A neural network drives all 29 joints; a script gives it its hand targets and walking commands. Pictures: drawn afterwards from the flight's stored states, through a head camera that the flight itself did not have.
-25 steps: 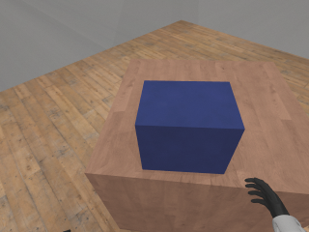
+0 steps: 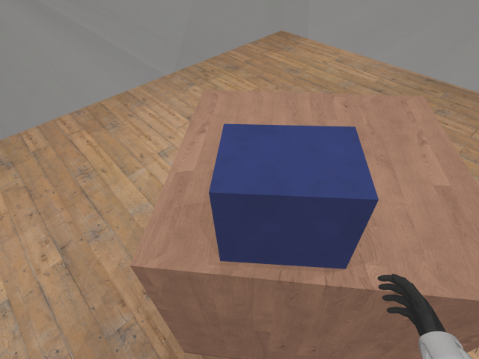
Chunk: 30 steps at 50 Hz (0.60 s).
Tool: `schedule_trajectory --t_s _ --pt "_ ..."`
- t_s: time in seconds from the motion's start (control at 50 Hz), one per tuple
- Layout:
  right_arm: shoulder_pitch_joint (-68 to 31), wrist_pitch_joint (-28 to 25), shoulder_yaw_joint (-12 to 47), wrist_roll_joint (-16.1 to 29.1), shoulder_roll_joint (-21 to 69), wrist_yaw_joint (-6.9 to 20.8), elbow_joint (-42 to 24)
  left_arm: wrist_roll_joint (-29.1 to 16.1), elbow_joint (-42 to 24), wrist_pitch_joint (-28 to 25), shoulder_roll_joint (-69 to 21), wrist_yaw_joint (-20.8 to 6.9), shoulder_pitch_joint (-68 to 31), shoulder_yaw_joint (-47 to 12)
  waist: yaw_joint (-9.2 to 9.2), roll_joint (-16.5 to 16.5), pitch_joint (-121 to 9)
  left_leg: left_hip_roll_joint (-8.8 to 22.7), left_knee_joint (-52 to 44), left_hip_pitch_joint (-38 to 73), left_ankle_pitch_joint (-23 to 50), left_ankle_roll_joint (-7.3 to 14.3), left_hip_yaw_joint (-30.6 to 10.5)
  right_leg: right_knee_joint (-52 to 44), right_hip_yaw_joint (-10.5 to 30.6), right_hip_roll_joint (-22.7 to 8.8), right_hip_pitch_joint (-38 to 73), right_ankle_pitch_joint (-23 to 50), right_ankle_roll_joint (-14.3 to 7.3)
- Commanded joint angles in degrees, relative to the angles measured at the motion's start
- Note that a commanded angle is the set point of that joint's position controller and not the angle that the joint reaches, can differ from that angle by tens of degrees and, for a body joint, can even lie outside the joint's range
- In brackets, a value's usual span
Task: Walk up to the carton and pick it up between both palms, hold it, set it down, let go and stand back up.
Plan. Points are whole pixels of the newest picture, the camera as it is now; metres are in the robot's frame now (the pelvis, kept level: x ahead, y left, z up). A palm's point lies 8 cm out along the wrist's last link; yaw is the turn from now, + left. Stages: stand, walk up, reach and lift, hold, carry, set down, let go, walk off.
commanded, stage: stand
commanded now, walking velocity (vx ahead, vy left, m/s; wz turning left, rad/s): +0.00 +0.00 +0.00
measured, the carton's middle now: (285, 196) +0.44 -0.05 +0.02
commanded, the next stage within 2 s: none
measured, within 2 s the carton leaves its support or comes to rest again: neither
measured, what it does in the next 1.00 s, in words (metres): stands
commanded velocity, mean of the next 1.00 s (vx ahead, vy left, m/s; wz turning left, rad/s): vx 0.00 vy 0.00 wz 0.00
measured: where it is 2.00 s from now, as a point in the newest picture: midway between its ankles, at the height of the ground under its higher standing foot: outside the picture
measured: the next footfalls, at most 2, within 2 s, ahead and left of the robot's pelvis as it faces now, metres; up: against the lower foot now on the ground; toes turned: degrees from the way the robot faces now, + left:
none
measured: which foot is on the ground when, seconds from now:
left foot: down 0.00-1.00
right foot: down 0.00-1.00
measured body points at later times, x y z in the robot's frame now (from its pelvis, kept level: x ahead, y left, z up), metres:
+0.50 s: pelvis +0.00 +0.00 +0.00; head +0.00 -0.01 +0.45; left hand +0.09 +0.29 -0.12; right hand +0.22 -0.26 -0.03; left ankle -0.03 +0.10 -0.74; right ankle +0.07 -0.14 -0.74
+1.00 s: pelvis +0.00 +0.00 +0.00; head +0.00 -0.01 +0.45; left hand +0.10 +0.30 -0.12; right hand +0.22 -0.26 -0.03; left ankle -0.03 +0.10 -0.74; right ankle +0.07 -0.14 -0.74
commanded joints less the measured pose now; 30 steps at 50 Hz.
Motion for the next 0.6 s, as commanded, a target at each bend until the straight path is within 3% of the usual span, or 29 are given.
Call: schedule_trajectory --t_s 0.0,0.02,0.04,0.06,0.08,0.1,0.12,0.14,0.18,0.2,0.22,0.26,0.28,0.32,0.36,0.38,0.4,0.42,0.44,0.46,0.48,0.5,0.52,0.54,0.56,0.58 --pt "0.5 4.8 -4.7 -1.1 -11.7 -0.9 4.4 -0.1 -3.5 -1.4 12.3 0.5 -2.5 2.9 -0.71 7.9 1.1 7.8 -10.4 -9.2 3.7 0.0 -7.8 -3.3 4.8 -3.7 4.2 1.0 -3.0" --pt "1.6 4.7 -4.2 -0.9 -10.4 -0.9 4.5 -0.3 -4.2 -1.9 13.2 0.3 -3.2 3.5 -1.09 4.7 0.9 7.9 -9.8 -9.9 4.7 0.1 -8.2 -3.1 5.9 -4.0 4.5 0.4 -3.2" --pt "0.9 5.1 -4.1 -1.2 -11.7 -1.3 4.8 -0.4 -4.3 -1.9 11.2 0.6 -3.1 2.5 0.11 5.2 0.1 7.9 -9.8 -9.6 3.7 0.1 -8.1 -3.1 5.4 -3.7 4.4 0.4 -2.8" --pt "1.7 4.7 -4.1 -0.9 -12.3 -1.6 4.9 -0.4 -3.9 -1.7 14.0 0.9 -3.7 3.3 -1.20 4.3 2.2 9.7 -11.0 -9.7 5.9 -0.7 -10.0 -3.4 6.0 -3.5 3.3 1.3 -3.3" --pt "1.6 5.0 -3.7 -0.3 -10.6 -1.2 4.9 -0.3 -4.2 -1.8 11.3 0.9 -1.7 2.7 0.63 4.5 0.7 8.5 -10.5 -8.9 5.9 0.1 -9.1 -2.6 5.5 -3.5 4.5 0.7 -3.0" --pt "-0.2 5.3 -3.7 -0.5 -10.6 -1.1 4.2 -0.1 -4.2 -1.9 11.4 0.8 -3.0 2.7 -0.54 8.7 1.1 7.8 -10.2 -11.5 3.7 -0.6 -7.3 -3.6 5.7 -3.7 5.1 0.9 -2.4" --pt "1.3 4.8 -3.7 -0.6 -11.2 -1.5 3.3 -0.5 -4.5 -1.5 10.5 0.2 -4.7 2.2 -0.58 8.0 4.3 7.8 -10.3 -11.4 3.0 -0.9 -7.7 -2.6 6.2 -3.3 1.7 -0.5 -3.2" --pt "0.6 4.5 -4.2 -0.6 -12.9 -1.2 4.4 0.0 -3.6 -1.4 13.3 0.8 -3.8 3.0 -0.46 5.3 1.8 8.7 -11.4 -10.4 4.0 -1.5 -9.2 -2.0 4.4 -3.0 4.6 1.0 -2.7" --pt "2.9 4.8 -4.3 -0.8 -12.1 -1.4 4.3 0.2 -2.8 -1.5 13.2 0.6 -1.8 3.4 -0.87 4.9 0.5 8.5 -8.2 -6.5 7.3 -0.6 -8.1 -2.6 4.9 -2.8 3.0 0.8 -2.8" --pt "4.3 4.8 -4.0 -0.5 -11.6 -1.1 5.2 0.1 -2.7 -1.2 10.9 0.5 -3.6 2.0 -0.49 6.3 -1.0 7.9 -9.0 -6.6 4.4 -0.5 -7.5 -3.1 5.3 -3.6 3.3 -1.1 -3.2" --pt "3.2 4.9 -4.0 -0.3 -10.8 -1.3 4.1 -0.6 -4.2 -0.9 12.0 0.3 -3.6 2.7 -1.77 6.6 0.5 8.5 -11.0 -9.2 -0.6 -0.1 -8.1 -2.9 5.4 -3.7 2.7 -4.3 -2.9" --pt "-1.3 5.3 -3.8 -1.0 -11.3 -1.6 3.8 -0.3 -4.0 -1.4 11.4 0.5 -3.0 2.6 0.08 4.3 2.6 8.1 -9.8 -11.8 0.6 0.0 -8.8 -3.4 5.2 -3.1 3.4 0.0 -2.3" --pt "2.6 5.1 -3.7 -0.9 -11.1 -1.9 5.1 -0.3 -3.5 -1.6 11.0 0.1 -2.2 2.4 0.66 4.9 -1.2 8.0 -10.3 -9.1 0.4 0.2 -7.7 -3.4 5.7 -3.9 4.6 -2.3 -3.4" --pt "0.2 5.1 -4.2 -1.1 -12.9 -1.6 4.4 -0.1 -2.9 -1.5 13.2 -0.2 -3.0 3.0 0.92 2.7 2.6 8.6 -9.9 -10.3 2.9 0.7 -8.5 -3.3 5.9 -4.1 2.0 -1.1 -3.5" --pt "1.6 4.6 -3.7 -0.6 -11.5 -1.4 3.5 -0.4 -3.0 -1.7 13.5 0.1 -2.2 2.9 -0.68 6.4 3.2 8.9 -10.6 -12.0 4.5 -0.4 -8.6 -3.6 6.3 -4.3 3.3 2.3 -2.4" --pt "1.2 4.6 -3.8 -0.5 -11.2 -1.3 4.3 0.1 -2.4 -1.8 13.1 -0.1 -0.9 3.5 0.01 6.9 -1.1 8.1 -9.9 -7.2 2.6 0.0 -7.9 -3.3 5.9 -3.8 3.8 -0.9 -3.1" --pt "2.6 5.0 -3.9 -0.2 -11.9 -1.5 4.4 -0.3 -2.6 -1.6 11.7 0.1 -1.9 2.0 -0.71 8.3 0.9 8.7 -9.8 -9.1 5.1 -0.4 -7.8 -4.8 5.7 -3.3 3.6 0.1 -2.6" --pt "3.2 4.8 -3.7 -0.4 -11.6 -1.5 4.0 -0.3 -3.6 -1.4 11.6 -0.1 -4.2 2.4 -1.93 8.4 1.5 8.4 -11.4 -9.5 3.7 0.0 -7.8 -2.8 4.8 -3.8 2.5 -1.3 -2.4" --pt "1.4 5.2 -3.6 -0.8 -12.1 -1.7 5.0 -0.1 -4.5 -1.5 11.2 -0.3 -6.5 2.5 -0.48 4.5 3.2 8.5 -12.0 -12.7 -0.9 0.1 -9.0 -2.9 4.8 -2.6 2.9 -1.5 -2.0" --pt "2.6 5.4 -4.0 -0.8 -12.5 -1.4 4.1 0.1 -4.1 -1.5 9.2 -0.1 -5.3 1.6 -0.49 8.0 1.1 7.9 -11.5 -11.4 -1.3 0.6 -8.1 -3.4 4.3 -3.2 4.7 -2.4 -2.4" --pt "3.7 5.1 -3.9 -1.1 -11.8 -1.5 5.1 0.1 -3.1 -1.2 13.4 0.4 -4.0 3.0 -1.38 4.6 1.2 8.2 -11.6 -9.7 -1.8 0.2 -8.5 -2.7 4.5 -2.8 3.0 -2.7 -2.4" --pt "3.4 5.0 -3.3 -0.8 -10.1 -1.4 4.7 0.0 -4.2 -1.1 11.5 -0.3 -4.6 2.5 -1.01 3.8 1.2 7.9 -10.3 -8.9 2.7 0.1 -7.5 -3.1 4.5 -3.0 2.1 -1.4 -2.7" --pt "1.2 4.8 -3.8 -0.7 -11.2 -1.1 3.7 0.2 -3.9 -1.2 10.9 0.2 -4.2 2.2 -0.16 4.8 1.1 6.5 -10.0 -9.7 -1.5 -0.2 -7.2 -3.9 3.7 -2.4 1.8 -4.7 -2.7" --pt "3.9 5.3 -4.3 -0.5 -12.7 -1.8 5.3 -0.2 -3.6 -1.3 9.9 0.2 -4.6 1.7 -1.30 7.5 4.0 7.1 -10.5 -10.7 -3.5 0.4 -6.0 -5.9 6.9 -4.0 -0.2 -7.0 -3.5" --pt "3.8 5.2 -4.0 -0.8 -11.6 -1.4 5.3 -0.7 -3.9 -1.3 12.3 0.1 -5.7 2.6 -2.00 2.5 3.6 7.5 -10.2 -10.3 0.9 1.0 -8.0 -4.6 6.2 -4.0 0.7 -4.5 -3.0" --pt "6.2 5.1 -3.8 -1.5 -12.6 -1.5 5.6 -0.1 -3.8 -1.4 12.7 0.3 -6.0 3.0 -1.78 5.4 2.2 8.3 -9.2 -8.9 2.8 0.2 -6.9 -5.0 7.0 -4.0 1.1 -1.1 -3.7"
